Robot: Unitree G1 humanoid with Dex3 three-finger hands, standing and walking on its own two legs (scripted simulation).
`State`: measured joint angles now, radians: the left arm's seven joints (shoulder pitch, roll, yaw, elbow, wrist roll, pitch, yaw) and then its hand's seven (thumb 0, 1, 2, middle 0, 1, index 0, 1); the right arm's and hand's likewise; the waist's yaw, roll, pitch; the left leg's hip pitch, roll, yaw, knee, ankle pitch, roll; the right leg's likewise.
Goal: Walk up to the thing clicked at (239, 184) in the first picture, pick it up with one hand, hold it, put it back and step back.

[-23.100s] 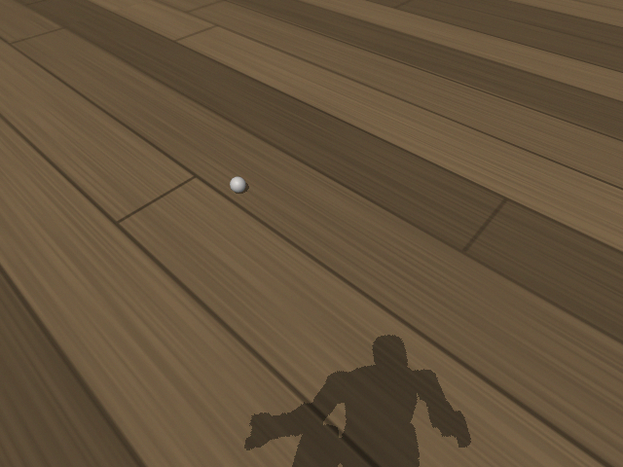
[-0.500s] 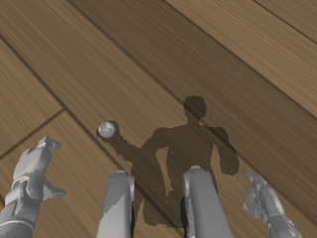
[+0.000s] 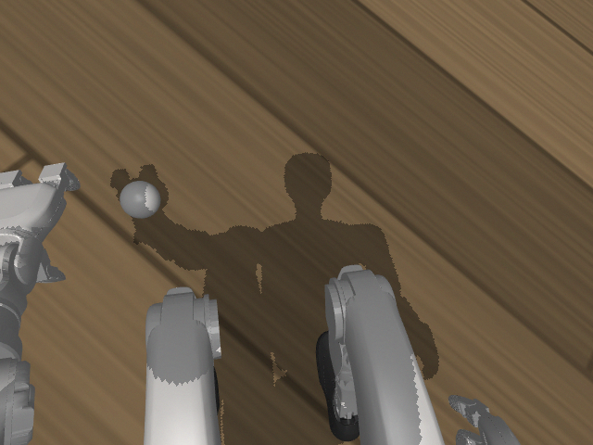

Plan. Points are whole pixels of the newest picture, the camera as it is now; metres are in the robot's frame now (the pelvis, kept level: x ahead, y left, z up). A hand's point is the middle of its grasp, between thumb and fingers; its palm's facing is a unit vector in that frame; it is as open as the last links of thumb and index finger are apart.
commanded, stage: rise first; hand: left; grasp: from above
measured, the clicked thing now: (140, 199) +0.54 +0.24 -0.35
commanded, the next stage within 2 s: approach in 0.96 s
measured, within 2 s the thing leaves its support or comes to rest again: neither
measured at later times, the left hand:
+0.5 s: hand (71, 217) +0.46 +0.30 -0.20, palm faces -0.45 -0.04 -0.89, open 13.8 cm
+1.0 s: hand (87, 212) +0.48 +0.29 -0.23, palm faces -0.47 -0.06 -0.88, open 14.0 cm
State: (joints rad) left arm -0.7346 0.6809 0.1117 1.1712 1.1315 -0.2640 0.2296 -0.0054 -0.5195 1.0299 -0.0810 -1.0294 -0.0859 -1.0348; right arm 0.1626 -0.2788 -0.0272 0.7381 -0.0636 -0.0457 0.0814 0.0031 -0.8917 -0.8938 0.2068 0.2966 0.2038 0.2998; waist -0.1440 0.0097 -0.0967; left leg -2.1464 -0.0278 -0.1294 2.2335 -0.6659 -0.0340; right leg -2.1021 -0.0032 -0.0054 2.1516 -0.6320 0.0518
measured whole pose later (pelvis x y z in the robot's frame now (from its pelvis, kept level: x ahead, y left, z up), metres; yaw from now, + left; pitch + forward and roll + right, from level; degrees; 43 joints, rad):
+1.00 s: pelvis +0.02 +0.01 -0.04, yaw -3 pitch +36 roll -9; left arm -0.95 0.77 0.13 1.44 1.30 -0.25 0.41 0.00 -0.52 1.00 -0.09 -1.03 -0.10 -1.03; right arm 0.17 -0.28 0.04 0.73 -0.15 -0.04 0.15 0.00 -0.91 -0.90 0.21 0.30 0.20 0.30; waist -0.25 -0.01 -0.04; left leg -2.30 -0.03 -0.15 2.38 -0.72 -0.02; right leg -2.24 0.01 -0.01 2.27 -0.68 0.07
